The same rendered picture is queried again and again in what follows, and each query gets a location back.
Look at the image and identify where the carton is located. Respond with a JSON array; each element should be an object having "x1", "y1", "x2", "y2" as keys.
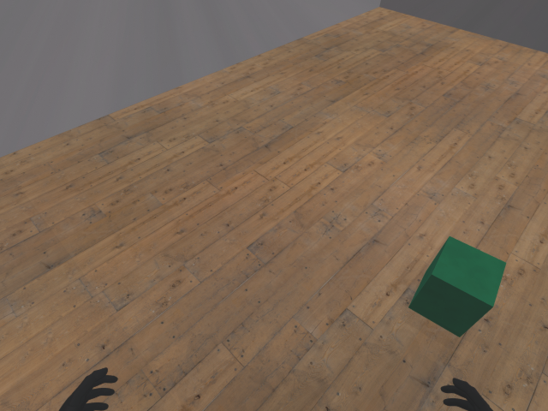
[{"x1": 408, "y1": 236, "x2": 506, "y2": 337}]

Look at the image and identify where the right robot hand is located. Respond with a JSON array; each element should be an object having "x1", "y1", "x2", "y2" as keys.
[{"x1": 441, "y1": 378, "x2": 493, "y2": 411}]

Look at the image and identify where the left robot hand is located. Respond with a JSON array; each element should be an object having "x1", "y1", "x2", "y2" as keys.
[{"x1": 59, "y1": 367, "x2": 118, "y2": 411}]

